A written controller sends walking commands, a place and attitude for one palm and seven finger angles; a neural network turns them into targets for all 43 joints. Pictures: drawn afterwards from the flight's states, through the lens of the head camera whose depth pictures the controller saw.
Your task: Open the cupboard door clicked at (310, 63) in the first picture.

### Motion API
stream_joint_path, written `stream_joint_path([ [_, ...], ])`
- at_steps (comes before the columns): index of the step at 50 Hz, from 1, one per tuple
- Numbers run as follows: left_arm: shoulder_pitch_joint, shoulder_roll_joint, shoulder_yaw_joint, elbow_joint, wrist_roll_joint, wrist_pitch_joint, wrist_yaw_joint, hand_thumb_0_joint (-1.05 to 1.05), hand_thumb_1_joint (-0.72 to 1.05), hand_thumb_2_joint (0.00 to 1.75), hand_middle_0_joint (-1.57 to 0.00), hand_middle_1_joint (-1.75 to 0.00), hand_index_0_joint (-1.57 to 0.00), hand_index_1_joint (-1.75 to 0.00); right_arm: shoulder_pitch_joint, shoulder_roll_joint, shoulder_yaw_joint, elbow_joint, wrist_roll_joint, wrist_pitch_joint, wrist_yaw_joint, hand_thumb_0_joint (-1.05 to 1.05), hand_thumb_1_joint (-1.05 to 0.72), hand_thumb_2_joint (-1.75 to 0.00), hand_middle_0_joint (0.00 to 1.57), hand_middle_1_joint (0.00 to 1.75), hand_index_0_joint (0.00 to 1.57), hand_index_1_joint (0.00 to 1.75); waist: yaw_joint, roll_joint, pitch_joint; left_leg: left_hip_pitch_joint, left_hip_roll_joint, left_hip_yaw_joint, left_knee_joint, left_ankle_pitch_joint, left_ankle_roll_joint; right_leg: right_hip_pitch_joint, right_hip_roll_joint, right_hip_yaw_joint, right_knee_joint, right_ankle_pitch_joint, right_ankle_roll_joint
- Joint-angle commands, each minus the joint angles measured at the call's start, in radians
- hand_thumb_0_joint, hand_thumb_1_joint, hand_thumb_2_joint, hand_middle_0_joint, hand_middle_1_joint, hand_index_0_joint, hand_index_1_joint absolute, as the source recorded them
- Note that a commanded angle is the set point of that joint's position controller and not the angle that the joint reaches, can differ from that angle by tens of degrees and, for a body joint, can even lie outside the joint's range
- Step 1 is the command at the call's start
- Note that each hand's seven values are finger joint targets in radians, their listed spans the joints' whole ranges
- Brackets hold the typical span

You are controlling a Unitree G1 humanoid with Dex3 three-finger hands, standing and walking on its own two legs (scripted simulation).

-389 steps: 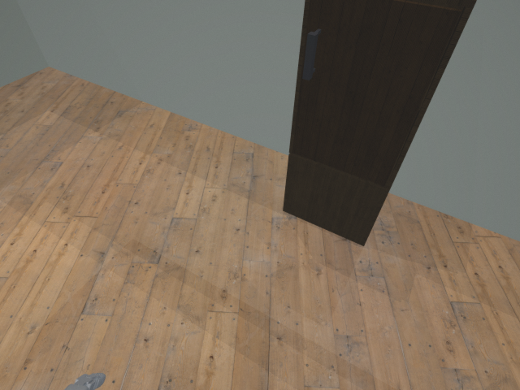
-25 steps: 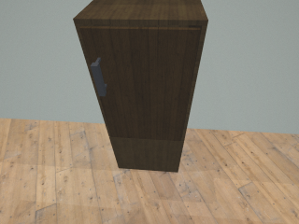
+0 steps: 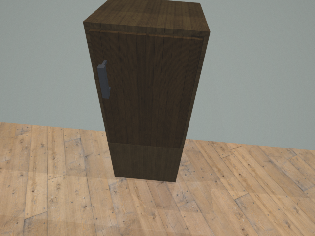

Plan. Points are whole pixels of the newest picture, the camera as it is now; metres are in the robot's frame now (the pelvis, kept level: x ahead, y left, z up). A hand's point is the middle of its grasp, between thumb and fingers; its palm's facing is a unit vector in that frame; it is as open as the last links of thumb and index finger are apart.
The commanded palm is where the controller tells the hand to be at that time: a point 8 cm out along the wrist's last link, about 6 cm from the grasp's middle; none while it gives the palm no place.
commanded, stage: come to a stop and stand still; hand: left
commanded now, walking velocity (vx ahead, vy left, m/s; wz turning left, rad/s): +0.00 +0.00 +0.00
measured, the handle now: (105, 79) +0.64 +0.23 +0.07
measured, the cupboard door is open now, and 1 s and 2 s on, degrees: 0 0 0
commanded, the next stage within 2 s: look again from close up in 0.70 s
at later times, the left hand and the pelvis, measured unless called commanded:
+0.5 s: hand out of the picture -0.05 +0.17 -0.19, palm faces +0.09 -0.98 -0.16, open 7.4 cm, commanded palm none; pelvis -0.04 +0.01 +0.00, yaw +0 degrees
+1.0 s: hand out of the picture -0.06 +0.16 -0.17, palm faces +0.05 -0.99 -0.14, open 7.3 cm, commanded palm none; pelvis -0.04 +0.01 +0.00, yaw +0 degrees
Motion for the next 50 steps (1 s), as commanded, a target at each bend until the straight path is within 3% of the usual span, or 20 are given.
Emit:
stream_joint_path([
  [1, 0.03, 0.082, 0.021, -0.05, -0.002, -0.024, -0.001, 0.0, 0.9, 0.9, -0.2, -0.3, -0.2, -0.3, 0.029, -0.096, -0.021, -0.032, -0.003, -0.015, -0.008, 0.0, -0.9, -0.9, 0.2, 0.3, 0.2, 0.3, 0.012, 0.057, 0.179, -0.097, 0.078, -0.153, -0.195, -0.319, 0.016, -0.116, -0.094, 0.168, -0.166, -0.328, 0.006],
  [6, 0.13, 0.038, 0.025, -0.012, 0.005, -0.013, -0.009, 0.0, 0.9, 0.9, -0.2, -0.3, -0.2, -0.3, -0.048, -0.13, -0.034, -0.038, 0.001, -0.016, -0.014, 0.0, -0.9, -0.9, 0.2, 0.3, 0.2, 0.3, 0.064, 0.144, 0.093, -0.242, 0.132, -0.222, -0.336, -0.436, 0.042, 0.103, -0.028, 0.058, 0.072, -0.154, 0.02],
  [9, 0.194, 0.012, 0.027, 0.008, 0.01, -0.008, -0.01, 0.0, 0.9, 0.9, -0.2, -0.3, -0.2, -0.3, -0.105, -0.135, -0.042, -0.053, 0.002, -0.011, -0.014, 0.0, -0.9, -0.9, 0.2, 0.3, 0.2, 0.3, 0.089, 0.114, 0.087, -0.317, 0.134, -0.195, -0.324, -0.448, 0.047, 0.178, -0.03, 0.063, 0.113, -0.147, 0.017],
  [11, 0.193, 0.027, 0.03, 0.0, 0.015, -0.013, -0.006, 0.0, 0.9, 0.9, -0.2, -0.3, -0.2, -0.3, -0.102, -0.108, -0.04, -0.062, 0.001, -0.003, -0.01, 0.0, -0.9, -0.9, 0.2, 0.3, 0.2, 0.3, 0.079, -0.027, 0.125, -0.284, 0.051, -0.125, -0.18, -0.415, 0.009, 0.077, -0.089, 0.19, -0.084, -0.321, -0.009],
  [13, 0.067, 0.093, 0.043, -0.038, 0.01, -0.018, 0.009, 0.0, 0.9, 0.9, -0.2, -0.3, -0.2, -0.3, -0.038, -0.054, -0.045, -0.053, 0.006, 0.022, -0.005, 0.0, -0.9, -0.9, 0.2, 0.3, 0.2, 0.3, 0.008, -0.246, 0.14, -0.073, -0.038, -0.005, 0.288, -0.159, -0.037, -0.261, -0.334, 0.491, -0.449, -0.674, -0.087],
  [14, -0.053, 0.102, 0.045, -0.074, 0.007, -0.018, 0.016, 0.0, 0.9, 0.9, -0.2, -0.3, -0.2, -0.3, 0.006, -0.068, -0.053, -0.029, 0.005, 0.028, -0.003, 0.0, -0.9, -0.9, 0.2, 0.3, 0.2, 0.3, -0.037, -0.22, 0.136, 0.017, -0.028, -0.038, 0.47, -0.144, -0.025, -0.388, -0.354, 0.488, -0.489, -0.591, -0.092],
  [16, -0.17, 0.108, 0.047, -0.105, 0.006, -0.03, 0.023, 0.0, 0.9, 0.9, -0.2, -0.3, -0.2, -0.3, 0.094, -0.061, -0.055, 0.003, 0.005, 0.025, 0.003, 0.0, -0.9, -0.9, 0.2, 0.3, 0.2, 0.3, -0.093, -0.137, 0.103, 0.064, -0.014, -0.045, 0.553, -0.118, -0.023, -0.415, -0.296, 0.365, -0.435, -0.408, -0.079],
  [17, -0.164, 0.105, 0.043, -0.102, 0.01, -0.037, 0.022, 0.0, 0.9, 0.9, -0.2, -0.3, -0.2, -0.3, 0.108, -0.036, -0.044, 0.002, 0.009, 0.009, 0.007, 0.0, -0.9, -0.9, 0.2, 0.3, 0.2, 0.3, -0.083, -0.11, 0.113, 0.051, -0.01, -0.021, 0.441, -0.152, -0.017, -0.354, -0.262, 0.302, -0.403, -0.347, -0.07],
  [19, -0.062, 0.116, 0.047, -0.07, 0.017, -0.029, 0.021, 0.0, 0.9, 0.9, -0.2, -0.3, -0.2, -0.3, 0.089, -0.009, -0.031, -0.002, 0.013, -0.006, 0.006, 0.0, -0.9, -0.9, 0.2, 0.3, 0.2, 0.3, -0.027, -0.101, 0.117, 0.077, -0.027, 0.016, 0.197, -0.22, -0.01, -0.258, -0.233, 0.283, -0.366, -0.337, -0.062],
  [21, -0.01, 0.107, 0.043, -0.041, 0.011, -0.015, 0.021, 0.0, 0.9, 0.9, -0.2, -0.3, -0.2, -0.3, 0.11, 0.008, -0.02, 0.015, 0.013, -0.013, -0.001, 0.0, -0.9, -0.9, 0.2, 0.3, 0.2, 0.3, -0.01, -0.071, 0.168, 0.146, -0.042, 0.036, -0.104, -0.161, -0.005, -0.242, -0.185, 0.264, -0.279, -0.375, -0.035],
  [22, 0.015, 0.087, 0.04, -0.034, 0.007, -0.009, 0.019, 0.0, 0.9, 0.9, -0.2, -0.3, -0.2, -0.3, 0.129, -0.008, -0.015, 0.013, 0.009, -0.02, -0.01, 0.0, -0.9, -0.9, 0.2, 0.3, 0.2, 0.3, -0.007, -0.005, 0.174, 0.163, -0.03, 0.011, -0.21, -0.143, 0.0, -0.23, -0.146, 0.246, -0.189, -0.333, -0.014],
  [24, 0.036, 0.016, 0.025, -0.042, -0.01, -0.011, 0.004, 0.0, 0.9, 0.9, -0.2, -0.3, -0.2, -0.3, 0.085, -0.091, -0.027, -0.019, -0.005, -0.036, -0.026, 0.0, -0.9, -0.9, 0.2, 0.3, 0.2, 0.3, 0.021, 0.249, 0.168, 0.055, 0.213, -0.293, -0.382, -0.318, 0.084, -0.218, -0.042, 0.115, 0.047, -0.13, 0.04],
  [25, 0.012, 0.017, 0.027, -0.05, -0.006, -0.016, -0.003, 0.0, 0.9, 0.9, -0.2, -0.3, -0.2, -0.3, 0.017, -0.108, -0.03, -0.052, -0.004, -0.037, -0.032, 0.0, -0.9, -0.9, 0.2, 0.3, 0.2, 0.3, 0.038, 0.215, 0.167, -0.039, 0.262, -0.308, -0.398, -0.285, 0.118, -0.146, -0.046, 0.079, 0.105, -0.074, 0.044],
  [26, -0.004, 0.018, 0.025, -0.039, 0.005, -0.008, -0.004, 0.0, 0.9, 0.9, -0.2, -0.3, -0.2, -0.3, -0.033, -0.092, -0.023, -0.045, 0.001, -0.044, -0.032, 0.0, -0.9, -0.9, 0.2, 0.3, 0.2, 0.3, 0.054, 0.232, 0.153, -0.119, 0.249, -0.312, -0.412, -0.31, 0.121, -0.069, -0.065, 0.104, 0.152, -0.052, 0.04],
  [29, 0.025, 0.001, 0.018, -0.012, 0.006, -0.021, -0.016, 0.0, 0.9, 0.9, -0.2, -0.3, -0.2, -0.3, -0.06, -0.087, -0.018, -0.045, 0.006, -0.05, -0.034, 0.0, -0.9, -0.9, 0.2, 0.3, 0.2, 0.3, 0.068, 0.055, 0.158, -0.145, 0.175, -0.191, -0.308, -0.229, 0.078, 0.048, -0.069, 0.12, 0.044, 0.04, 0.041],
  [31, 0.033, 0.02, 0.013, 0.009, -0.002, -0.036, -0.013, 0.0, 0.9, 0.9, -0.2, -0.3, -0.2, -0.3, -0.015, -0.065, -0.009, -0.025, 0.01, -0.053, -0.034, 0.0, -0.9, -0.9, 0.2, 0.3, 0.2, 0.3, 0.052, -0.025, 0.159, -0.1, 0.1, -0.151, -0.243, -0.168, 0.04, 0.079, -0.094, 0.196, -0.101, 0.064, 0.026],
  [33, 0.03, 0.036, 0.007, 0.013, -0.008, -0.04, -0.007, 0.0, 0.9, 0.9, -0.2, -0.3, -0.2, -0.3, 0.028, -0.051, -0.001, -0.007, 0.014, -0.062, -0.03, 0.0, -0.9, -0.9, 0.2, 0.3, 0.2, 0.3, 0.03, 0.018, 0.131, -0.016, 0.076, -0.131, -0.226, -0.069, 0.023, 0.067, -0.129, 0.203, -0.109, 0.107, 0.008],
  [35, 0.014, 0.043, 0.006, 0.019, -0.008, -0.045, -0.005, 0.0, 0.9, 0.9, -0.2, -0.3, -0.2, -0.3, 0.029, -0.065, -0.007, 0.009, 0.015, -0.057, -0.029, 0.0, -0.9, -0.9, 0.2, 0.3, 0.2, 0.3, 0.024, -0.029, 0.076, 0.032, 0.086, -0.117, -0.196, -0.079, 0.018, 0.061, -0.115, 0.205, -0.111, 0.081, 0.011],
  [42, 0.0, 0.046, 0.005, 0.018, -0.007, -0.043, -0.001, 0.0, 0.9, 0.9, -0.2, -0.3, -0.2, -0.3, 0.035, -0.053, -0.002, 0.029, 0.013, -0.049, -0.023, 0.0, -0.9, -0.9, 0.2, 0.3, 0.2, 0.3, 0.017, 0.011, 0.14, 0.02, 0.075, -0.113, -0.216, -0.141, 0.014, 0.007, -0.113, 0.213, -0.141, -0.034, 0.007],
  [50, 0.017, 0.035, 0.002, 0.032, -0.007, -0.051, 0.001, 0.0, 0.9, 0.9, -0.2, -0.3, -0.2, -0.3, 0.03, -0.05, 0.0, 0.033, 0.015, -0.054, -0.026, 0.0, -0.9, -0.9, 0.2, 0.3, 0.2, 0.3, 0.013, -0.004, 0.115, 0.066, 0.076, -0.091, -0.194, -0.06, 0.009, 0.016, -0.118, 0.221, -0.137, 0.039, 0.003],
])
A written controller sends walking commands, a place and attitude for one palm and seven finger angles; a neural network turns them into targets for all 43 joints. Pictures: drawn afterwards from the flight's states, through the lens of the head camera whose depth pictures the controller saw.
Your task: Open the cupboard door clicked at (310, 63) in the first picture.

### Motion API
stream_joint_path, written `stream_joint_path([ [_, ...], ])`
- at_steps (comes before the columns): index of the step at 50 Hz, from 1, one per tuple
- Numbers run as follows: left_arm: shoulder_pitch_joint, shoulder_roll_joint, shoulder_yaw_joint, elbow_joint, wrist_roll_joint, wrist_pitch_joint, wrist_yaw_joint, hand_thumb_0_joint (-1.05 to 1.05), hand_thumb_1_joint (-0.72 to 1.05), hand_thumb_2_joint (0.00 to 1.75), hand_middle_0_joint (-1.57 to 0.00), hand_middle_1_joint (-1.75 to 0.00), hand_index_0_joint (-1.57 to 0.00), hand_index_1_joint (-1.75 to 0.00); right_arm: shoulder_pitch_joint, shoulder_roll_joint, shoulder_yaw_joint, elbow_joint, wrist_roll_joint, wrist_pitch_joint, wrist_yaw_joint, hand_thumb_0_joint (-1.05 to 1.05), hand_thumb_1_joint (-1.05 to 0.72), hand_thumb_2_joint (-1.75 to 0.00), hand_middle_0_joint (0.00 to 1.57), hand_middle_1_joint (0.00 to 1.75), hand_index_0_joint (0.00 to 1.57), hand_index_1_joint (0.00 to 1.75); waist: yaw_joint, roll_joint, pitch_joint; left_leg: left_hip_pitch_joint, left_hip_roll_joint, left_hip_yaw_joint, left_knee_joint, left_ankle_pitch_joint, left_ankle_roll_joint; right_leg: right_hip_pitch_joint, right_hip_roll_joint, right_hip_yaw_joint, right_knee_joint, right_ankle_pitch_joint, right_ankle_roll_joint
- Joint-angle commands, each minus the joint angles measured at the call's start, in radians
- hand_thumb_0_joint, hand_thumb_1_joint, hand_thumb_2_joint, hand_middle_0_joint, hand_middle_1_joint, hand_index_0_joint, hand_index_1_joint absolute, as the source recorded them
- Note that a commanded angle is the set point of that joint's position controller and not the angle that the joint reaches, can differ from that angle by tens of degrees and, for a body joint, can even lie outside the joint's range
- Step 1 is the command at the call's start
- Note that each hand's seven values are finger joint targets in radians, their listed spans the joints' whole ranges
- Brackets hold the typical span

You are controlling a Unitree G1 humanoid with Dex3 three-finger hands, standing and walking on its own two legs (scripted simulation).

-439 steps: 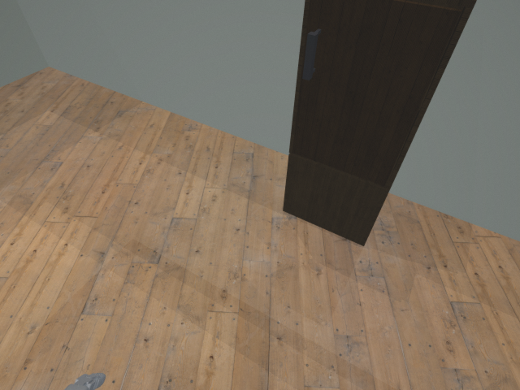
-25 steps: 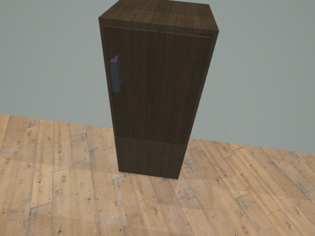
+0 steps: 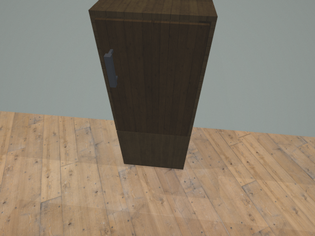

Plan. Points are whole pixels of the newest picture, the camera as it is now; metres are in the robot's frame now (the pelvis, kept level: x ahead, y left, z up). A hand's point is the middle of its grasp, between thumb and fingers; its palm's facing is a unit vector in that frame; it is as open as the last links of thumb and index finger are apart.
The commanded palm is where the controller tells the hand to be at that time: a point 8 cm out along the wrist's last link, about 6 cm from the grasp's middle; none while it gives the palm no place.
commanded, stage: look again from close up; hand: left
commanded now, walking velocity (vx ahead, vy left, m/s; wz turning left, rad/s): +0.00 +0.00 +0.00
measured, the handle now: (112, 68) +0.68 +0.23 +0.07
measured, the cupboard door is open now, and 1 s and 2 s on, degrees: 0 0 0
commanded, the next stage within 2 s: shuffle to correct the standing spot in 0.26 s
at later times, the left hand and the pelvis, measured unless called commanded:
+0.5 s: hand out of the picture +0.02 +0.16 -0.18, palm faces +0.05 -0.98 -0.18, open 7.3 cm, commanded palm none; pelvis +0.03 +0.00 +0.00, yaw +0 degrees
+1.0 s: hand (96, 215) +0.22 +0.21 -0.17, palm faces -0.05 -0.98 -0.17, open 7.3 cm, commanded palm none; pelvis +0.14 +0.04 +0.00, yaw -2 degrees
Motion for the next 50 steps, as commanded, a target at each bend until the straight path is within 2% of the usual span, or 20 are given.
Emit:
stream_joint_path([
  [1, 0.054, 0.098, 0.019, -0.031, -0.003, -0.018, 0.003, 0.0, 0.9, 0.9, -0.2, -0.3, -0.2, -0.3, 0.068, -0.074, -0.017, -0.021, 0.002, -0.01, -0.003, 0.0, -0.9, -0.9, 0.2, 0.3, 0.2, 0.3, -0.009, -0.016, 0.099, -0.106, 0.095, -0.095, -0.115, -0.008, 0.027, 0.014, -0.096, 0.131, -0.104, -0.015, -0.033],
  [5, 0.058, 0.1, 0.019, -0.026, -0.005, -0.023, 0.004, 0.0, 0.9, 0.9, -0.2, -0.3, -0.2, -0.3, 0.065, -0.076, -0.016, -0.019, 0.002, -0.015, -0.005, 0.0, -0.9, -0.9, 0.2, 0.3, 0.2, 0.3, -0.011, -0.008, 0.059, -0.067, 0.096, -0.086, -0.101, 0.065, 0.023, 0.043, -0.101, 0.131, -0.093, 0.071, -0.036],
  [9, 0.048, 0.103, 0.017, -0.026, -0.005, -0.02, 0.004, 0.0, 0.9, 0.9, -0.2, -0.3, -0.2, -0.3, 0.059, -0.081, -0.014, -0.015, 0.003, -0.015, -0.007, 0.0, -0.9, -0.9, 0.2, 0.3, 0.2, 0.3, -0.01, 0.019, 0.084, -0.071, 0.107, -0.087, -0.114, 0.08, 0.022, 0.042, -0.096, 0.118, -0.084, 0.091, -0.033],
  [13, 0.047, 0.105, 0.016, -0.022, -0.005, -0.02, 0.005, 0.0, 0.9, 0.9, -0.2, -0.3, -0.2, -0.3, 0.052, -0.086, -0.014, -0.011, 0.002, -0.015, -0.009, 0.0, -0.9, -0.9, 0.2, 0.3, 0.2, 0.3, -0.007, 0.001, 0.081, -0.06, 0.11, -0.083, -0.109, 0.107, 0.022, 0.054, -0.096, 0.117, -0.079, 0.128, -0.033],
  [19, 0.045, 0.115, 0.019, -0.027, -0.004, -0.019, 0.004, 0.0, 0.9, 0.9, -0.2, -0.3, -0.2, -0.3, 0.059, -0.091, -0.014, -0.006, 0.001, -0.012, -0.007, 0.0, -0.9, -0.9, 0.2, 0.3, 0.2, 0.3, -0.004, -0.016, 0.076, -0.057, 0.105, -0.078, -0.105, 0.06, 0.024, 0.071, -0.098, 0.117, -0.076, 0.075, -0.037],
  [23, 0.063, 0.145, 0.039, -0.043, 0.003, -0.011, -0.003, 0.0, 0.9, 0.9, -0.2, -0.3, -0.2, -0.3, 0.059, -0.091, -0.02, -0.019, -0.005, -0.002, 0.006, 0.0, -0.9, -0.9, 0.2, 0.3, 0.2, 0.3, 0.014, -0.068, 0.132, -0.154, 0.059, -0.043, -0.034, -0.136, 0.028, 0.058, -0.129, 0.205, -0.141, -0.258, -0.074],
  [26, 0.117, 0.183, 0.064, -0.045, 0.002, -0.01, -0.002, 0.0, 0.9, 0.9, -0.2, -0.3, -0.2, -0.3, 0.046, -0.077, -0.021, -0.043, -0.007, 0.002, 0.011, 0.0, -0.9, -0.9, 0.2, 0.3, 0.2, 0.3, 0.03, -0.165, 0.133, -0.261, 0.014, 0.01, 0.158, -0.155, 0.014, 0.111, -0.23, 0.36, -0.245, -0.4, -0.145],
  [28, 0.126, 0.186, 0.076, -0.057, 0.004, -0.016, 0.001, 0.0, 0.9, 0.9, -0.2, -0.3, -0.2, -0.3, 0.019, -0.081, -0.024, -0.064, -0.009, -0.005, 0.016, 0.0, -0.9, -0.9, 0.2, 0.3, 0.2, 0.3, 0.034, -0.164, 0.138, -0.299, 0.037, -0.006, 0.236, -0.173, 0.013, 0.105, -0.285, 0.411, -0.269, -0.338, -0.192],
  [30, 0.09, 0.181, 0.079, -0.07, 0.007, -0.022, 0.001, 0.0, 0.9, 0.9, -0.2, -0.3, -0.2, -0.3, 0.056, -0.075, -0.025, -0.06, -0.006, -0.016, 0.02, 0.0, -0.9, -0.9, 0.2, 0.3, 0.2, 0.3, 0.0, -0.112, 0.1, -0.194, 0.05, -0.018, 0.121, -0.163, 0.017, 0.055, -0.28, 0.347, -0.184, -0.196, -0.193],
  [31, 0.048, 0.167, 0.077, -0.084, 0.006, -0.018, 0.0, 0.0, 0.9, 0.9, -0.2, -0.3, -0.2, -0.3, 0.117, -0.064, -0.025, -0.037, -0.003, -0.021, 0.02, 0.0, -0.9, -0.9, 0.2, 0.3, 0.2, 0.3, -0.034, -0.045, 0.094, -0.044, 0.047, -0.006, -0.01, -0.106, 0.018, -0.047, -0.227, 0.253, -0.105, -0.18, -0.161],
  [32, 0.002, 0.131, 0.069, -0.103, 0.003, -0.013, -0.007, 0.0, 0.9, 0.9, -0.2, -0.3, -0.2, -0.3, 0.203, -0.087, -0.029, -0.007, -0.007, -0.029, 0.015, 0.0, -0.9, -0.9, 0.2, 0.3, 0.2, 0.3, -0.065, 0.08, 0.103, 0.074, 0.105, -0.102, -0.12, -0.084, 0.045, -0.175, -0.106, 0.128, 0.057, -0.216, -0.11],
  [33, -0.041, 0.083, 0.06, -0.136, 0.002, -0.012, -0.017, 0.0, 0.9, 0.9, -0.2, -0.3, -0.2, -0.3, 0.29, -0.171, -0.05, 0.008, -0.018, -0.03, 0.006, 0.0, -0.9, -0.9, 0.2, 0.3, 0.2, 0.3, -0.101, 0.308, 0.111, 0.171, 0.297, -0.363, -0.255, -0.14, 0.123, -0.373, 0.015, -0.053, 0.331, -0.302, -0.045],
  [34, -0.097, 0.089, 0.058, -0.164, 0.014, -0.02, -0.016, 0.0, 0.9, 0.9, -0.2, -0.3, -0.2, -0.3, 0.304, -0.176, -0.05, 0.007, -0.016, -0.023, 0.001, 0.0, -0.9, -0.9, 0.2, 0.3, 0.2, 0.3, -0.105, 0.278, 0.164, 0.185, 0.377, -0.441, -0.304, -0.054, 0.179, -0.481, 0.008, -0.039, 0.495, -0.348, -0.041],
  [35, -0.108, 0.104, 0.064, -0.151, 0.019, -0.02, -0.015, 0.0, 0.9, 0.9, -0.2, -0.3, -0.2, -0.3, 0.276, -0.139, -0.037, 0.002, -0.013, -0.027, -0.001, 0.0, -0.9, -0.9, 0.2, 0.3, 0.2, 0.3, -0.087, 0.23, 0.208, 0.126, 0.371, -0.393, -0.303, 0.04, 0.189, -0.494, -0.04, 0.007, 0.59, -0.293, -0.045],
  [36, -0.095, 0.102, 0.066, -0.138, 0.017, -0.023, -0.022, 0.0, 0.9, 0.9, -0.2, -0.3, -0.2, -0.3, 0.235, -0.099, -0.025, -0.013, -0.008, -0.035, -0.002, 0.0, -0.9, -0.9, 0.2, 0.3, 0.2, 0.3, -0.061, 0.127, 0.222, 0.101, 0.357, -0.345, -0.285, 0.145, 0.204, -0.5, -0.068, 0.011, 0.642, -0.239, -0.047],
  [37, -0.084, 0.088, 0.064, -0.126, 0.016, -0.025, -0.029, 0.0, 0.9, 0.9, -0.2, -0.3, -0.2, -0.3, 0.21, -0.098, -0.021, -0.028, -0.01, -0.045, -0.002, 0.0, -0.9, -0.9, 0.2, 0.3, 0.2, 0.3, -0.047, 0.055, 0.206, 0.108, 0.339, -0.275, -0.269, 0.263, 0.201, -0.49, -0.079, 0.007, 0.683, -0.189, -0.039],
  [38, -0.076, 0.071, 0.061, -0.119, 0.014, -0.024, -0.033, 0.0, 0.9, 0.9, -0.2, -0.3, -0.2, -0.3, 0.203, -0.1, -0.018, -0.032, -0.009, -0.055, -0.004, 0.0, -0.9, -0.9, 0.2, 0.3, 0.2, 0.3, -0.036, 0.026, 0.182, 0.135, 0.311, -0.215, -0.254, 0.405, 0.194, -0.49, -0.079, -0.007, 0.712, -0.151, -0.029],
  [41, -0.083, 0.053, 0.058, -0.121, 0.009, -0.016, -0.04, 0.0, 0.9, 0.9, -0.2, -0.3, -0.2, -0.3, 0.219, -0.095, -0.012, -0.019, -0.006, -0.073, -0.013, 0.0, -0.9, -0.9, 0.2, 0.3, 0.2, 0.3, -0.022, 0.065, 0.124, 0.194, 0.25, -0.096, -0.225, 0.672, 0.166, -0.493, -0.07, -0.046, 0.71, -0.098, -0.018],
  [47, -0.238, 0.058, 0.048, -0.189, 0.003, -0.017, -0.048, 0.0, 0.9, 0.9, -0.2, -0.3, -0.2, -0.3, 0.246, -0.103, -0.01, 0.016, -0.012, -0.069, -0.014, 0.0, -0.9, -0.9, 0.2, 0.3, 0.2, 0.3, -0.043, 0.112, 0.137, 0.196, 0.208, -0.018, -0.217, 0.785, 0.146, -0.389, -0.046, -0.127, 0.373, -0.048, -0.028],
  [50, -0.207, 0.071, 0.047, -0.183, 0.004, -0.027, -0.037, 0.0, 0.9, 0.9, -0.2, -0.3, -0.2, -0.3, 0.246, -0.139, -0.024, 0.027, -0.008, -0.056, -0.011, 0.0, -0.9, -0.9, 0.2, 0.3, 0.2, 0.3, -0.025, 0.116, 0.063, 0.239, 0.221, -0.009, -0.105, 1.007, 0.135, -0.226, 0.01, -0.154, 0.222, -0.066, -0.053],
])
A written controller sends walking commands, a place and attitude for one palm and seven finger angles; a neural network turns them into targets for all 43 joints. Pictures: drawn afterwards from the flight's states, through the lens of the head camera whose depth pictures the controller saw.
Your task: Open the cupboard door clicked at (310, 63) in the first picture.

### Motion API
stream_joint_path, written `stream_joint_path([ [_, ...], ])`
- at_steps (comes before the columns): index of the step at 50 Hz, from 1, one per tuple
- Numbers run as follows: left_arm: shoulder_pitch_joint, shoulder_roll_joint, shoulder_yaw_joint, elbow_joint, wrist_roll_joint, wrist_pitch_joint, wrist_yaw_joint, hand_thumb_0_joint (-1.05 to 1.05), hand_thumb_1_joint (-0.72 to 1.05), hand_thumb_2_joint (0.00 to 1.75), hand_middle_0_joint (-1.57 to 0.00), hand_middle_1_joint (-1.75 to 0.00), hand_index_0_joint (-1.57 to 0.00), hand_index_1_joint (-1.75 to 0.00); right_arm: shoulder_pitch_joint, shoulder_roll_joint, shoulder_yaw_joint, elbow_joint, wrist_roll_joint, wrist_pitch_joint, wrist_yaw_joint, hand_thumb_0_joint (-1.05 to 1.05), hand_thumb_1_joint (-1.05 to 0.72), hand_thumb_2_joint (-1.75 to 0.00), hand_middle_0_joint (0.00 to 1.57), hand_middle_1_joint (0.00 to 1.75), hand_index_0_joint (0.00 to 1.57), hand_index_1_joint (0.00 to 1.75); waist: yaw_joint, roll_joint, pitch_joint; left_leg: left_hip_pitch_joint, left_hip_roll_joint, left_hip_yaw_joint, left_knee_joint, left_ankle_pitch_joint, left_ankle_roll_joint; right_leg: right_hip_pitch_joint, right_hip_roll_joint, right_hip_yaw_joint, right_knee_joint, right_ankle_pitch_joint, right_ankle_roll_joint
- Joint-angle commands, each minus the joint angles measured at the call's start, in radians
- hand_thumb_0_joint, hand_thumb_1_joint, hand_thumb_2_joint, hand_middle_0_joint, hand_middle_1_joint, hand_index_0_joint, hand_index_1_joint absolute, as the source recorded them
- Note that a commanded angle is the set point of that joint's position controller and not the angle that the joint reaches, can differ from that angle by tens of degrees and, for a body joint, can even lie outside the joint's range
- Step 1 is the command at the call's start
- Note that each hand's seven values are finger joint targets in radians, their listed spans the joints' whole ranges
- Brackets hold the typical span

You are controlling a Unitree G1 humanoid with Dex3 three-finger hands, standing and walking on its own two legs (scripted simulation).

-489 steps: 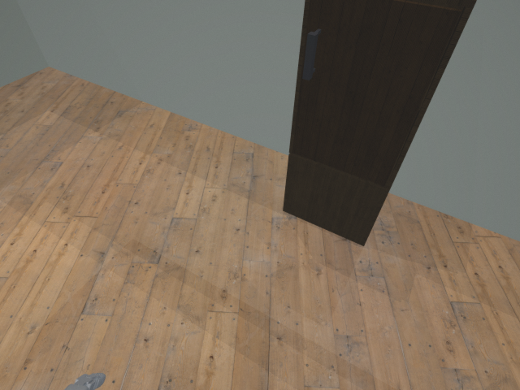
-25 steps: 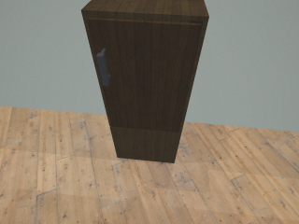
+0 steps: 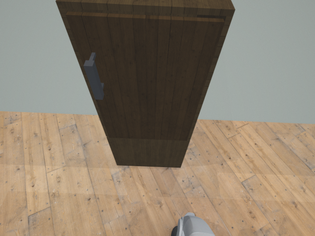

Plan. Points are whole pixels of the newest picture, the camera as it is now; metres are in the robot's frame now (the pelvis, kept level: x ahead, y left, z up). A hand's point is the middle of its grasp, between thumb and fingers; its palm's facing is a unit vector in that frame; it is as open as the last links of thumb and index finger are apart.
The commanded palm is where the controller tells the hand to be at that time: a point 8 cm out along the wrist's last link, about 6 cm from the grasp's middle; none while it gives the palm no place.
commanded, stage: come to a stop and stand still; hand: left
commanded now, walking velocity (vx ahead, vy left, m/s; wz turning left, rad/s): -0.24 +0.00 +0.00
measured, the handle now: (96, 76) +0.54 +0.21 +0.07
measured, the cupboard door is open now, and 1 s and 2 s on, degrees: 0 0 0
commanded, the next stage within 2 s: look again from close up in 1.08 s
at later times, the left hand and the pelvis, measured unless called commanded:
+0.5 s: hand out of the picture +0.11 +0.22 -0.19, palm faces +0.08 -0.97 -0.22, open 7.3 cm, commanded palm none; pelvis +0.04 +0.02 -0.02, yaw +1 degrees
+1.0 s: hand out of the picture -0.02 +0.17 -0.18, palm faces +0.05 -0.99 -0.16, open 7.4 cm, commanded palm none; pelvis +0.00 +0.02 +0.00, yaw +0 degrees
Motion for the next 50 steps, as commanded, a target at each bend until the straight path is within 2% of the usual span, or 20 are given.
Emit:
stream_joint_path([
  [1, 0.027, 0.01, -0.008, -0.066, -0.003, -0.039, 0.005, 0.0, 0.9, 0.9, -0.2, -0.3, -0.2, -0.3, 0.104, -0.186, -0.05, 0.003, 0.006, 0.01, -0.008, 0.0, -0.9, -0.9, 0.2, 0.3, 0.2, 0.3, 0.033, 0.122, -0.051, 0.002, 0.249, -0.096, 0.158, 1.109, 0.074, 0.183, 0.075, -0.042, -0.217, 0.025, -0.021],
  [3, 0.203, 0.052, 0.007, -0.007, -0.003, -0.049, 0.021, 0.0, 0.9, 0.9, -0.2, -0.3, -0.2, -0.3, 0.058, -0.192, -0.056, -0.017, 0.023, 0.018, -0.008, 0.0, -0.9, -0.9, 0.2, 0.3, 0.2, 0.3, 0.12, 0.057, -0.137, -0.119, 0.214, -0.084, 0.343, 0.99, 0.019, 0.489, 0.05, -0.009, -0.362, 0.28, -0.02],
  [4, 0.299, 0.118, 0.022, 0.02, -0.002, -0.06, 0.037, 0.0, 0.9, 0.9, -0.2, -0.3, -0.2, -0.3, 0.062, -0.168, -0.059, -0.027, 0.032, 0.019, -0.003, 0.0, -0.9, -0.9, 0.2, 0.3, 0.2, 0.3, 0.154, -0.054, -0.214, -0.305, 0.148, -0.071, 0.551, 0.673, -0.02, 0.715, -0.124, 0.161, -0.33, 0.694, -0.08],
  [5, 0.33, 0.184, 0.034, 0.026, -0.011, -0.061, 0.044, 0.0, 0.9, 0.9, -0.2, -0.3, -0.2, -0.3, 0.105, -0.136, -0.063, -0.045, 0.043, 0.022, -0.007, 0.0, -0.9, -0.9, 0.2, 0.3, 0.2, 0.3, 0.124, -0.168, -0.313, -0.458, 0.002, -0.065, 0.839, -0.226, -0.065, 0.848, -0.401, 0.455, -0.327, 1.253, -0.24],
  [6, 0.276, 0.214, 0.033, -0.001, -0.018, -0.053, 0.05, 0.0, 0.9, 0.9, -0.2, -0.3, -0.2, -0.3, 0.076, -0.176, -0.073, -0.064, 0.042, 0.036, -0.018, 0.0, -0.9, -0.9, 0.2, 0.3, 0.2, 0.3, 0.1, -0.103, -0.318, -0.403, 0.027, -0.191, 0.918, -0.31, -0.051, 0.712, -0.447, 0.431, -0.387, 1.261, -0.313],
  [7, 0.191, 0.18, 0.026, -0.021, -0.013, -0.04, 0.059, 0.0, 0.9, 0.9, -0.2, -0.3, -0.2, -0.3, 0.015, -0.117, -0.076, -0.075, 0.041, 0.051, -0.017, 0.0, -0.9, -0.9, 0.2, 0.3, 0.2, 0.3, 0.078, -0.07, -0.156, -0.444, 0.047, -0.198, 0.92, -0.295, -0.052, 0.539, -0.42, 0.36, -0.42, 1.095, -0.302],
  [9, 0.093, 0.106, 0.008, -0.042, -0.011, -0.029, 0.061, 0.0, 0.9, 0.9, -0.2, -0.3, -0.2, -0.3, -0.028, -0.086, -0.071, -0.07, 0.03, 0.091, -0.007, 0.0, -0.9, -0.9, 0.2, 0.3, 0.2, 0.3, 0.033, -0.099, -0.066, -0.425, 0.087, -0.192, 0.914, -0.239, -0.071, 0.305, -0.34, 0.286, -0.481, 0.863, -0.242],
  [13, 0.05, 0.134, 0.028, -0.074, -0.001, -0.018, 0.059, 0.0, 0.9, 0.9, -0.2, -0.3, -0.2, -0.3, -0.038, -0.075, -0.08, -0.084, 0.019, 0.113, 0.015, 0.0, -0.9, -0.9, 0.2, 0.3, 0.2, 0.3, 0.011, -0.091, -0.117, -0.392, 0.062, -0.114, 0.73, -0.132, -0.098, 0.263, -0.254, 0.173, -0.49, 0.673, -0.166],
  [19, 0.043, 0.162, 0.044, -0.109, 0.007, 0.004, 0.046, 0.0, 0.9, 0.9, -0.2, -0.3, -0.2, -0.3, -0.127, -0.113, -0.095, -0.158, 0.015, 0.11, 0.017, 0.0, -0.9, -0.9, 0.2, 0.3, 0.2, 0.3, 0.02, -0.157, -0.161, -0.366, 0.047, -0.096, 0.521, -0.062, -0.11, 0.301, -0.227, 0.217, -0.462, 0.478, -0.147],
  [22, 0.036, 0.146, 0.039, -0.118, -0.003, 0.02, 0.041, 0.0, 0.9, 0.9, -0.2, -0.3, -0.2, -0.3, -0.079, -0.135, -0.101, -0.15, 0.018, 0.095, 0.016, 0.0, -0.9, -0.9, 0.2, 0.3, 0.2, 0.3, -0.015, -0.105, -0.159, -0.16, 0.052, -0.083, 0.214, 0.135, -0.096, 0.2, -0.164, 0.191, -0.377, 0.187, -0.061],
  [23, 0.05, 0.1, 0.028, -0.128, -0.009, 0.029, 0.036, 0.0, 0.9, 0.9, -0.2, -0.3, -0.2, -0.3, -0.085, -0.19, -0.108, -0.162, 0.012, 0.088, 0.016, 0.0, -0.9, -0.9, 0.2, 0.3, 0.2, 0.3, -0.012, 0.074, -0.131, -0.156, 0.166, -0.225, 0.102, 0.14, -0.054, 0.129, -0.073, 0.131, -0.275, -0.037, -0.006],
  [24, 0.055, 0.05, 0.018, -0.143, -0.019, 0.039, 0.034, 0.0, 0.9, 0.9, -0.2, -0.3, -0.2, -0.3, -0.155, -0.265, -0.117, -0.205, -0.003, 0.085, 0.013, 0.0, -0.9, -0.9, 0.2, 0.3, 0.2, 0.3, 0.003, 0.324, -0.057, -0.318, 0.379, -0.476, -0.048, 0.188, 0.049, 0.082, 0.034, 0.052, -0.106, -0.274, 0.057],
  [25, 0.042, 0.076, 0.022, -0.141, -0.013, 0.044, 0.037, 0.0, 0.9, 0.9, -0.2, -0.3, -0.2, -0.3, -0.237, -0.273, -0.111, -0.243, -0.01, 0.09, 0.012, 0.0, -0.9, -0.9, 0.2, 0.3, 0.2, 0.3, 0.013, 0.241, -0.022, -0.492, 0.423, -0.504, -0.086, 0.143, 0.133, 0.172, 0.027, 0.133, 0.039, -0.28, 0.047],
  [28, 0.141, 0.066, 0.028, -0.086, 0.002, 0.051, 0.03, 0.0, 0.9, 0.9, -0.2, -0.3, -0.2, -0.3, -0.38, -0.222, -0.089, -0.267, -0.006, 0.083, 0.005, 0.0, -0.9, -0.9, 0.2, 0.3, 0.2, 0.3, 0.089, 0.184, -0.009, -0.549, 0.281, -0.332, -0.069, 0.036, 0.093, 0.222, 0.032, 0.154, 0.176, -0.15, 0.046],
  [34, 0.19, 0.037, -0.007, -0.056, -0.008, 0.017, 0.03, 0.0, 0.9, 0.9, -0.2, -0.3, -0.2, -0.3, -0.273, -0.237, -0.099, -0.221, 0.001, 0.084, 0.008, 0.0, -0.9, -0.9, 0.2, 0.3, 0.2, 0.3, 0.038, 0.13, -0.126, -0.247, 0.256, -0.308, 0.025, 0.176, 0.09, 0.279, 0.013, 0.089, -0.252, -0.194, 0.07],
  [36, 0.231, 0.051, -0.015, -0.023, -0.006, -0.002, 0.036, 0.0, 0.9, 0.9, -0.2, -0.3, -0.2, -0.3, -0.246, -0.219, -0.095, -0.198, 0.015, 0.083, 0.013, 0.0, -0.9, -0.9, 0.2, 0.3, 0.2, 0.3, 0.045, 0.056, -0.137, -0.257, 0.194, -0.261, 0.122, 0.225, 0.033, 0.399, 0.001, 0.124, -0.512, 0.021, 0.067],
  [38, 0.216, 0.118, -0.016, -0.013, -0.008, -0.017, 0.042, 0.0, 0.9, 0.9, -0.2, -0.3, -0.2, -0.3, -0.253, -0.167, -0.082, -0.205, 0.028, 0.081, 0.019, 0.0, -0.9, -0.9, 0.2, 0.3, 0.2, 0.3, 0.019, -0.129, -0.114, -0.294, 0.096, -0.152, 0.192, 0.162, -0.051, 0.388, -0.157, 0.293, -0.544, 0.222, 0.004],
  [39, 0.194, 0.128, -0.021, -0.014, -0.011, -0.017, 0.039, 0.0, 0.9, 0.9, -0.2, -0.3, -0.2, -0.3, -0.255, -0.168, -0.079, -0.199, 0.026, 0.078, 0.024, 0.0, -0.9, -0.9, 0.2, 0.3, 0.2, 0.3, 0.008, -0.094, -0.104, -0.251, 0.083, -0.151, 0.169, 0.159, -0.061, 0.336, -0.178, 0.282, -0.534, 0.223, -0.016],
  [41, 0.195, 0.097, -0.024, 0.008, -0.012, -0.028, 0.042, 0.0, 0.9, 0.9, -0.2, -0.3, -0.2, -0.3, -0.255, -0.175, -0.079, -0.166, 0.018, 0.077, 0.02, 0.0, -0.9, -0.9, 0.2, 0.3, 0.2, 0.3, 0.015, -0.155, -0.141, -0.208, 0.105, -0.144, 0.184, 0.267, -0.06, 0.369, -0.107, 0.243, -0.494, 0.329, 0.0],
  [50, 0.223, 0.06, -0.035, 0.057, -0.015, -0.009, 0.042, 0.0, 0.9, 0.9, -0.2, -0.3, -0.2, -0.3, -0.201, -0.164, -0.065, -0.072, 0.014, 0.092, 0.02, 0.0, -0.9, -0.9, 0.2, 0.3, 0.2, 0.3, 0.017, -0.011, 0.086, -0.242, 0.116, -0.175, 0.085, 0.084, -0.062, 0.198, -0.053, 0.222, -0.611, -0.219, 0.014],
])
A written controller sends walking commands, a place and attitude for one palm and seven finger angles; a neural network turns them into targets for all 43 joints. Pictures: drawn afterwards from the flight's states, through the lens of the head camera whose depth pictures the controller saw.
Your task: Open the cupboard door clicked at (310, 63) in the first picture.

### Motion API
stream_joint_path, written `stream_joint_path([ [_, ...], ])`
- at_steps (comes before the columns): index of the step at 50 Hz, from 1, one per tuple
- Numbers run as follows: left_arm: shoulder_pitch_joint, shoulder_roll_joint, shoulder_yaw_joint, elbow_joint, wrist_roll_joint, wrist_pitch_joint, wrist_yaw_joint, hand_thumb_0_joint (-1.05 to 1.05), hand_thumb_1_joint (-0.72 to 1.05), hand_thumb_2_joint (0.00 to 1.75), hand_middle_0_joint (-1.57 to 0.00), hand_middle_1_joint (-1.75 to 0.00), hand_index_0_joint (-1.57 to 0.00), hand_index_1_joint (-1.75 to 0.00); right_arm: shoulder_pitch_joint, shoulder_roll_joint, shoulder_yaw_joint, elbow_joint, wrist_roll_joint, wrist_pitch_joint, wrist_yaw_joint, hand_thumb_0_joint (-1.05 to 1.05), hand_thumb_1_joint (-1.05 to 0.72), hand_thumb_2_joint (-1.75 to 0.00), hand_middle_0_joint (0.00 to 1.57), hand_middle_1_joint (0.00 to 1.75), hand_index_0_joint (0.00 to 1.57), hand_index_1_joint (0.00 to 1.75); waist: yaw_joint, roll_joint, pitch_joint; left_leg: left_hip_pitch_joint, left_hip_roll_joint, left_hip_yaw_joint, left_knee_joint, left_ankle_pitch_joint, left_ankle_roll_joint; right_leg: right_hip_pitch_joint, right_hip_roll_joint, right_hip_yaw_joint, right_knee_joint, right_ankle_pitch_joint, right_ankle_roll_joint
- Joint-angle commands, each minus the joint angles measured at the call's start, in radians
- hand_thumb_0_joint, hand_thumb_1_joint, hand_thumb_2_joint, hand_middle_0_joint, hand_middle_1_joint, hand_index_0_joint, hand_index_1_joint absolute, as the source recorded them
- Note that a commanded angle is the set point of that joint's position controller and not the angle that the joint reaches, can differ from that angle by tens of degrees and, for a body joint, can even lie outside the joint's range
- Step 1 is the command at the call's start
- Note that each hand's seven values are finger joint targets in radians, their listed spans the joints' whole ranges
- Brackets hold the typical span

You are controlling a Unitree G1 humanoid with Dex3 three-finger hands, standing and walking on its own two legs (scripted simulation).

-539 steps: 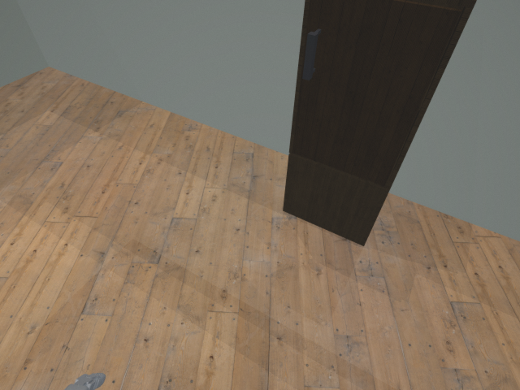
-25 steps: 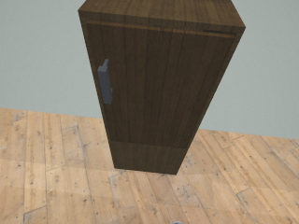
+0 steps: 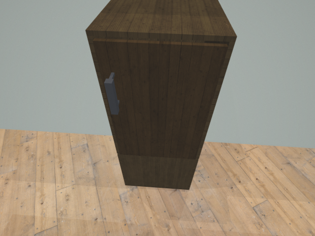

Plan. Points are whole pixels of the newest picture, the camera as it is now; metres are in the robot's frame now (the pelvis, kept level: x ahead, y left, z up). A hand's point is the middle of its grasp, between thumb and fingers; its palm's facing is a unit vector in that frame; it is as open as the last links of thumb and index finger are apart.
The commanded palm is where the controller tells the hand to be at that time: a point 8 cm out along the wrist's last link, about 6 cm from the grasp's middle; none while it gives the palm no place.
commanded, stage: come to a stop and stand still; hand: left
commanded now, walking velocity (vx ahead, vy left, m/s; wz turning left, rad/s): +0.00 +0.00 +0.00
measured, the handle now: (113, 93) +0.53 +0.19 +0.07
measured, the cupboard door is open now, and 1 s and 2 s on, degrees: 0 0 0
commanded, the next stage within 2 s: look again from close up in 0.08 s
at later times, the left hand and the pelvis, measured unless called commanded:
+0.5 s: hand out of the picture +0.04 +0.22 -0.18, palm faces -0.01 -0.97 -0.24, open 7.4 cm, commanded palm none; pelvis +0.01 +0.04 -0.01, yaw -1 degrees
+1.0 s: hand (76, 186) +0.23 +0.22 +0.01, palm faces +0.20 -0.98 -0.08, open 7.7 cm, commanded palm +0.14 +0.28 -0.05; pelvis +0.00 +0.03 -0.03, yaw +1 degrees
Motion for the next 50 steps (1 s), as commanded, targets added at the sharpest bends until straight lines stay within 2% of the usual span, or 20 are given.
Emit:
stream_joint_path([
  [1, 0.033, 0.122, 0.027, -0.03, -0.003, -0.013, 0.005, 0.0, 0.9, 0.9, -0.2, -0.3, -0.2, -0.3, 0.051, -0.051, -0.007, -0.011, -0.003, -0.007, 0.001, 0.0, -0.9, -0.9, 0.2, 0.3, 0.2, 0.3, -0.017, -0.012, 0.158, 0.057, 0.051, -0.077, -0.075, -0.139, 0.015, -0.26, -0.109, 0.128, -0.221, -0.171, -0.02],
  [8, 0.048, 0.101, 0.032, -0.017, -0.007, -0.015, 0.003, 0.0, 0.9, 0.9, -0.2, -0.3, -0.2, -0.3, 0.102, -0.036, -0.003, 0.014, -0.008, -0.018, -0.006, 0.0, -0.9, -0.9, 0.2, 0.3, 0.2, 0.3, -0.006, 0.016, 0.103, 0.022, 0.055, -0.098, -0.107, -0.162, 0.016, -0.181, -0.095, 0.108, -0.183, -0.105, -0.023],
  [9, 0.118, 0.129, 0.022, -0.009, 0.016, -0.047, 0.037, 0.0, 0.9, 0.9, -0.2, -0.3, -0.2, -0.3, -0.043, -0.078, -0.002, -0.064, -0.004, -0.033, 0.004, 0.0, -0.9, -0.9, 0.2, 0.3, 0.2, 0.3, 0.048, -0.005, 0.162, -0.065, 0.032, -0.053, 0.155, -0.113, -0.011, -0.206, -0.155, 0.221, -0.215, 0.247, -0.001],
  [10, 0.02, 0.181, 0.026, -0.065, 0.011, -0.057, 0.032, 0.0, 0.9, 0.9, -0.2, -0.3, -0.2, -0.3, 0.06, -0.017, -0.001, -0.086, -0.003, -0.024, 0.014, 0.0, -0.9, -0.9, 0.2, 0.3, 0.2, 0.3, -0.055, -0.016, 0.077, -0.035, 0.022, -0.051, 0.177, -0.177, -0.002, -0.223, -0.224, 0.235, -0.225, 0.07, -0.05],
  [11, -0.026, 0.18, 0.031, -0.08, 0.009, -0.061, 0.025, 0.0, 0.9, 0.9, -0.2, -0.3, -0.2, -0.3, 0.071, -0.009, 0.003, -0.065, -0.014, -0.02, 0.019, 0.0, -0.9, -0.9, 0.2, 0.3, 0.2, 0.3, -0.048, 0.054, 0.077, 0.029, 0.026, -0.041, 0.156, -0.143, 0.0, -0.269, -0.216, 0.212, -0.217, -0.005, -0.076],
  [12, -0.046, 0.181, 0.032, -0.085, 0.006, -0.06, 0.025, 0.0, 0.9, 0.9, -0.2, -0.3, -0.2, -0.3, 0.124, -0.025, 0.003, -0.06, -0.012, -0.02, 0.02, 0.0, -0.9, -0.9, 0.2, 0.3, 0.2, 0.3, -0.072, 0.018, 0.045, 0.034, 0.026, -0.045, 0.141, -0.12, 0.007, -0.246, -0.16, 0.16, -0.181, -0.084, -0.07],
  [14, -0.026, 0.15, 0.032, -0.091, 0.0, -0.056, 0.023, 0.0, 0.9, 0.9, -0.2, -0.3, -0.2, -0.3, 0.154, -0.045, 0.003, -0.067, -0.011, -0.036, 0.017, 0.0, -0.9, -0.9, 0.2, 0.3, 0.2, 0.3, -0.059, -0.003, -0.015, 0.028, 0.031, -0.07, 0.1, -0.05, 0.022, -0.189, -0.107, 0.118, -0.097, -0.033, -0.057],
  [19, 0.028, 0.119, 0.029, -0.086, -0.002, -0.03, 0.02, 0.0, 0.9, 0.9, -0.2, -0.3, -0.2, -0.3, 0.113, -0.078, 0.002, -0.084, -0.01, -0.042, 0.005, 0.0, -0.9, -0.9, 0.2, 0.3, 0.2, 0.3, -0.01, 0.035, 0.063, -0.091, 0.072, -0.153, -0.016, -0.149, 0.06, -0.147, -0.054, 0.076, -0.021, -0.06, -0.036],
  [35, 0.004, 0.189, 0.034, -0.103, 0.004, -0.027, 0.009, 0.0, 0.9, 0.9, -0.2, -0.3, -0.2, -0.3, 0.029, -0.157, -0.017, -0.078, -0.005, -0.053, 0.005, 0.0, -0.9, -0.9, 0.2, 0.3, 0.2, 0.3, -0.007, 0.014, 0.007, 0.031, 0.08, -0.145, -0.075, -0.088, 0.072, -0.13, -0.081, 0.082, -0.047, 0.048, -0.012],
  [37, -0.005, 0.204, 0.036, -0.103, 0.006, -0.03, 0.008, 0.0, 0.9, 0.9, -0.2, -0.3, -0.2, -0.3, 0.012, -0.163, -0.017, -0.079, -0.003, -0.055, 0.005, 0.0, -0.9, -0.9, 0.2, 0.3, 0.2, 0.3, -0.009, 0.005, 0.008, 0.04, 0.074, -0.13, -0.055, -0.043, 0.071, -0.125, -0.088, 0.093, -0.058, 0.076, -0.012],
  [38, 0.043, 0.165, 0.023, -0.083, 0.016, -0.032, 0.043, 0.0, 0.9, 0.9, -0.2, -0.3, -0.2, -0.3, -0.027, -0.151, -0.009, -0.137, 0.007, -0.048, 0.006, 0.0, -0.9, -0.9, 0.2, 0.3, 0.2, 0.3, 0.005, -0.041, 0.04, 0.018, 0.086, -0.094, 0.111, 0.069, 0.04, -0.146, -0.11, 0.12, -0.11, 0.166, -0.002],
  [39, -0.667, 0.486, 0.263, -1.681, -0.166, -0.246, 0.056, 0.0, 0.88, 0.89, -0.2, -0.32, -0.2, -0.32, 0.03, -0.292, -0.055, -0.469, 0.051, -0.196, -0.027, 0.0, -0.9, -0.9, 0.2, 0.3, 0.2, 0.3, -0.125, 0.131, -0.49, 0.328, -0.019, -0.093, 0.037, 0.173, 0.034, -0.138, -0.023, -0.037, 0.024, 0.292, -0.014],
  [40, -0.159, 0.384, 0.214, -1.466, -0.102, -0.203, 0.082, 0.0, 0.85, 0.88, -0.2, -0.33, -0.2, -0.33, -0.043, -0.186, 0.002, -0.416, 0.047, -0.297, -0.064, 0.0, -0.9, -0.9, 0.2, 0.3, 0.2, 0.3, 0.008, 0.331, -0.469, 0.444, 0.046, -0.133, 0.0, 0.232, 0.009, -0.206, -0.007, -0.044, 0.144, 0.118, -0.019],
  [41, -0.117, 0.309, 0.174, -1.366, -0.125, -0.149, 0.125, 0.0, 0.83, 0.87, -0.21, -0.34, -0.21, -0.34, -0.063, -0.181, -0.006, -0.352, 0.051, -0.318, -0.076, 0.0, -0.9, -0.9, 0.2, 0.3, 0.2, 0.3, -0.009, 0.287, -0.387, 0.29, 0.035, -0.136, -0.04, 0.087, -0.035, -0.225, -0.008, -0.058, 0.167, -0.008, -0.013],
  [42, 0.166, 0.006, -0.024, -1.09, -0.146, -0.055, 0.108, 0.0, 0.81, 0.86, -0.21, -0.36, -0.21, -0.36, -0.048, -0.13, 0.0, -0.343, 0.071, -0.316, -0.061, 0.0, -0.9, -0.9, 0.2, 0.3, 0.2, 0.3, -0.049, 0.169, -0.154, 0.172, 0.042, -0.144, -0.07, -0.08, -0.006, -0.319, -0.005, -0.068, 0.159, -0.059, -0.004],
  [43, -0.027, 0.079, 0.041, -1.291, -0.192, -0.095, 0.094, 0.0, 0.78, 0.85, -0.21, -0.37, -0.21, -0.37, -0.046, -0.189, -0.02, -0.427, 0.068, -0.317, -0.055, 0.0, -0.9, -0.9, 0.2, 0.3, 0.2, 0.3, -0.053, 0.156, -0.061, 0.056, 0.025, -0.152, -0.051, -0.227, 0.009, -0.308, -0.013, -0.067, 0.112, -0.044, -0.001],
  [45, -0.018, 0.153, 0.132, -1.173, -0.187, -0.199, 0.053, 0.0, 0.74, 0.83, -0.21, -0.4, -0.21, -0.4, -0.074, -0.203, -0.028, -0.452, 0.048, -0.323, -0.065, 0.0, -0.9, -0.9, 0.2, 0.3, 0.2, 0.3, -0.072, 0.02, 0.053, -0.101, -0.019, -0.126, 0.057, -0.308, 0.017, -0.388, -0.003, -0.077, 0.06, -0.093, 0.0],
  [46, 0.079, 0.145, 0.167, -1.029, -0.186, -0.245, 0.013, 0.0, 0.71, 0.82, -0.21, -0.42, -0.21, -0.42, -0.067, -0.201, -0.036, -0.467, 0.043, -0.313, -0.056, 0.0, -0.9, -0.9, 0.2, 0.3, 0.2, 0.3, -0.049, -0.028, 0.085, -0.164, -0.034, -0.115, 0.109, -0.279, 0.013, -0.431, 0.001, -0.085, 0.073, -0.115, -0.001],
  [48, 0.209, 0.125, 0.223, -0.874, -0.212, -0.385, -0.103, 0.0, 0.67, 0.8, -0.22, -0.45, -0.22, -0.45, -0.094, -0.195, -0.055, -0.501, 0.019, -0.295, -0.033, 0.0, -0.9, -0.9, 0.2, 0.3, 0.2, 0.3, 0.004, -0.235, -0.001, -0.274, -0.026, -0.09, 0.259, -0.161, 0.005, -0.543, 0.023, -0.105, 0.208, -0.091, -0.002],
  [50, 0.252, 0.14, 0.244, -0.851, -0.247, -0.513, -0.251, 0.0, 0.62, 0.78, -0.22, -0.48, -0.22, -0.48, -0.127, -0.2, -0.076, -0.551, 0.016, -0.292, -0.011, 0.0, -0.9, -0.9, 0.2, 0.3, 0.2, 0.3, 0.038, -0.275, -0.094, -0.366, -0.032, -0.066, 0.361, -0.134, 0.001, -0.575, 0.018, -0.081, 0.306, -0.057, -0.005],
])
